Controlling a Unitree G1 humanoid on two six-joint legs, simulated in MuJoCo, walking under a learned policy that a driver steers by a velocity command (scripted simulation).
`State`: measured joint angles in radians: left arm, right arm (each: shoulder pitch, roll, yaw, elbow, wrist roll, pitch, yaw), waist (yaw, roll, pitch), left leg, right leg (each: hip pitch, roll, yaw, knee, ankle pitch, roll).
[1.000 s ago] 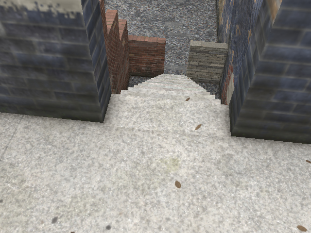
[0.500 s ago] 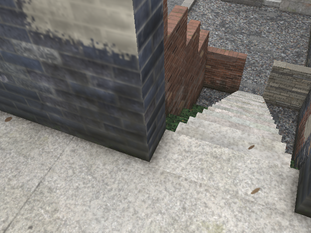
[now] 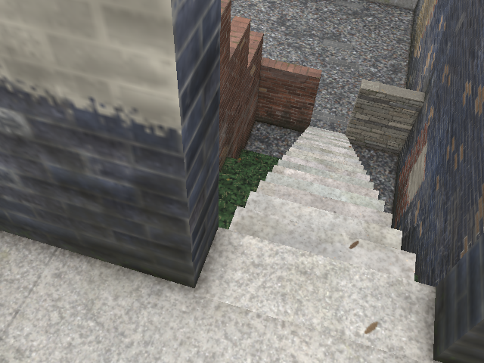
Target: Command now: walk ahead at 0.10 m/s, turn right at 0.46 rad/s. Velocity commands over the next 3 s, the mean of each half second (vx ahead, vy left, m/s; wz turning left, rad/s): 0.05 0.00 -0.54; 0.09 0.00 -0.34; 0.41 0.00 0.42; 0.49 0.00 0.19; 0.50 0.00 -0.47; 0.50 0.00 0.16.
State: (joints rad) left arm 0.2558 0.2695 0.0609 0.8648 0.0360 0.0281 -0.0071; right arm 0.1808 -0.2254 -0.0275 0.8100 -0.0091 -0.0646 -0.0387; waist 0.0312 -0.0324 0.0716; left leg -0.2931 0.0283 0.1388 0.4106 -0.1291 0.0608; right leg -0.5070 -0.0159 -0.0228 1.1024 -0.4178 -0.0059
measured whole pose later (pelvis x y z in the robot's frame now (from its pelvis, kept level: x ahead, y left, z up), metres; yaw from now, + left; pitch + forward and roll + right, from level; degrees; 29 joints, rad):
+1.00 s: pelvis -0.01 -0.03 +0.01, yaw -26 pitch +0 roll -1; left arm 0.18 0.30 0.06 0.82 0.03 0.02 -0.03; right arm 0.31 -0.25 -0.04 0.82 -0.02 0.01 0.02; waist -0.04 -0.01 0.02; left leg -0.17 0.00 -0.04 0.36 -0.20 0.04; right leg -0.23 0.03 0.02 0.60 -0.43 0.00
